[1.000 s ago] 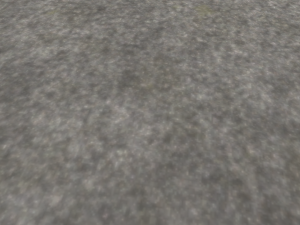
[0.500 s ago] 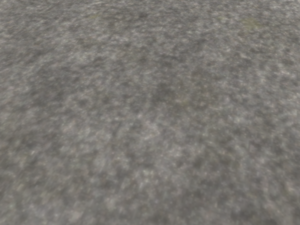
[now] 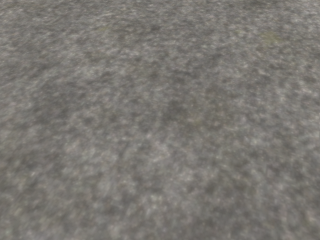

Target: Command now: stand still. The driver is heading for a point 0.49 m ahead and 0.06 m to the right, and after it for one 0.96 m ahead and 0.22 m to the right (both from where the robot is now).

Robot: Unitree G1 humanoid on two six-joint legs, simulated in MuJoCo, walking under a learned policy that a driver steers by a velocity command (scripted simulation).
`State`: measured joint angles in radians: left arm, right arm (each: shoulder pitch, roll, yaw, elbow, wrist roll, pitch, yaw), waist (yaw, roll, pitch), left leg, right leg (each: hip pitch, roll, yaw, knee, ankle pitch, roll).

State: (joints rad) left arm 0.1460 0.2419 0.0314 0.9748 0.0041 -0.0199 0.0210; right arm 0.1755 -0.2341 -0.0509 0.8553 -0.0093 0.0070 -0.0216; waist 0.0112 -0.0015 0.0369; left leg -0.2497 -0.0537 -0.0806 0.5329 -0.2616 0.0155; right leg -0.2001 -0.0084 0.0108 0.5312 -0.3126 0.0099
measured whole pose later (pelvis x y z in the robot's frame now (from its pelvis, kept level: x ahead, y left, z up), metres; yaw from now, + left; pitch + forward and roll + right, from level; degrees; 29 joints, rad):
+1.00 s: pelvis +0.33 -0.06 +0.00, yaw -16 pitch +1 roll +0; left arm 0.17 0.28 0.06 0.80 0.00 -0.06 -0.04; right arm 0.16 -0.29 -0.04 0.81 -0.01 -0.10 -0.03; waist 0.01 0.02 0.08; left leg -0.54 0.06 -0.07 1.21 -0.40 -0.03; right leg -0.34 0.13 0.01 0.43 -0.10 -0.12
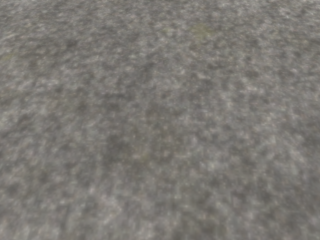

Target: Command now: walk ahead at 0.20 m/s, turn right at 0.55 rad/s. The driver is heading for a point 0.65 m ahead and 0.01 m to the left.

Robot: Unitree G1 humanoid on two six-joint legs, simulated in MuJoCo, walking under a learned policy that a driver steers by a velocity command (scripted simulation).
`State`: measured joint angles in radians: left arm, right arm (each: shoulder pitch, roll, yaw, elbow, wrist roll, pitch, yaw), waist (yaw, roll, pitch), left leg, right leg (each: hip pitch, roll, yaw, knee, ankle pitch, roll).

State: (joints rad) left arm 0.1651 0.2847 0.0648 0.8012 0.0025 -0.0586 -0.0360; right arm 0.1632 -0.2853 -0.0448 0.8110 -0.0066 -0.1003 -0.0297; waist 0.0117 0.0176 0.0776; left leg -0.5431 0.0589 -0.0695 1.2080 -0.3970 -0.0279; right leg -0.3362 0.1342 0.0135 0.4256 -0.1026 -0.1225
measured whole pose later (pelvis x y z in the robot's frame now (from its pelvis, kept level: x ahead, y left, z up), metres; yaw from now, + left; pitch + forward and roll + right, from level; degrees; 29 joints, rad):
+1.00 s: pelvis +0.15 +0.00 +0.00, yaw -9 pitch -1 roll +0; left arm 0.24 0.21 0.02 0.89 0.01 -0.01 0.02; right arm 0.20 -0.25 -0.05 0.94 -0.01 0.00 -0.04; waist -0.01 0.00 0.03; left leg -0.25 0.03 -0.06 0.51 -0.23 -0.06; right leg -0.17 0.02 0.04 0.54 -0.35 -0.02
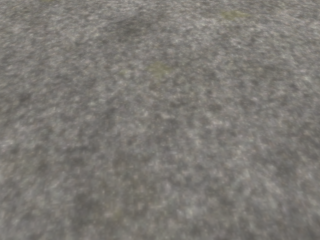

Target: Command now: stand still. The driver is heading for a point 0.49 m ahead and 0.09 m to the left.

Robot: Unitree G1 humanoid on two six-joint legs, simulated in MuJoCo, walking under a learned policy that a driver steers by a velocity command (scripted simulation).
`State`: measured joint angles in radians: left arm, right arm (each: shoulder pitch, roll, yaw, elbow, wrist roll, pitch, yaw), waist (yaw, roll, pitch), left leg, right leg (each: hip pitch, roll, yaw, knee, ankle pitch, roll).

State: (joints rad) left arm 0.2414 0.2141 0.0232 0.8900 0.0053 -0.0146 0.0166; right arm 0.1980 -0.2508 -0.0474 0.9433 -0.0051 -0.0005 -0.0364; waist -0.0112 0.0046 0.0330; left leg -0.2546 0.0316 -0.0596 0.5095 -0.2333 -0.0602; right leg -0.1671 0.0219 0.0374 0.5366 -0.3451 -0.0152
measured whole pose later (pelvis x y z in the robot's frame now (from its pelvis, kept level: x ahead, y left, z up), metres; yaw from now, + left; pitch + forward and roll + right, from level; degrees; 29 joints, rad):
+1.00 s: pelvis +0.19 +0.05 +0.00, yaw +0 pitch +1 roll +0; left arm 0.01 0.25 0.05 0.86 -0.03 -0.08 -0.03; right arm 0.47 -0.19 -0.02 1.08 0.00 -0.09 -0.01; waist -0.09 -0.03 0.02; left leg 0.14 -0.04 0.03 0.13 -0.29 0.04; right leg -0.65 -0.08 -0.02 0.62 0.03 -0.02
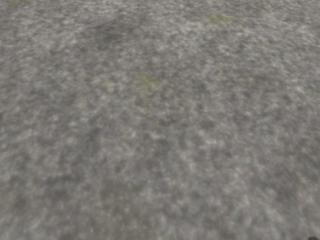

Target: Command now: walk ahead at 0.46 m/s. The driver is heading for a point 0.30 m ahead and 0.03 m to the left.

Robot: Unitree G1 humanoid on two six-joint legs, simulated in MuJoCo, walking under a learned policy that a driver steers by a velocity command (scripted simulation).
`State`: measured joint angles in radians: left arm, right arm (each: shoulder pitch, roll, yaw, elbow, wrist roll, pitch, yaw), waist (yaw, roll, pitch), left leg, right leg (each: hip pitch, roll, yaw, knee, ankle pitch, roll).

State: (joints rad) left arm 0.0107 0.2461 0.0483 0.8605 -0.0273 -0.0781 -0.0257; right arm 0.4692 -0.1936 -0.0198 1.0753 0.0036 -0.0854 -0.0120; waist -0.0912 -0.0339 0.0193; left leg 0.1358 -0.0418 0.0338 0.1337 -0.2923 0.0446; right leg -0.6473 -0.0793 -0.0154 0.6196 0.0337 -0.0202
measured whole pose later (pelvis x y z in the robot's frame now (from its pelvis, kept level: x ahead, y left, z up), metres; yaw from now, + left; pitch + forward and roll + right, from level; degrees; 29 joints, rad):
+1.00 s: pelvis +0.28 -0.01 +0.00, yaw +1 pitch -1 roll +0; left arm 0.21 0.23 0.02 1.09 0.00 0.00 0.03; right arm 0.13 -0.21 -0.05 1.04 0.00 0.00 -0.03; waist 0.01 0.00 0.04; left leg -0.27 0.00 0.01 0.52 -0.23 0.01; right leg -0.13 -0.02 -0.05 0.49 -0.35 0.00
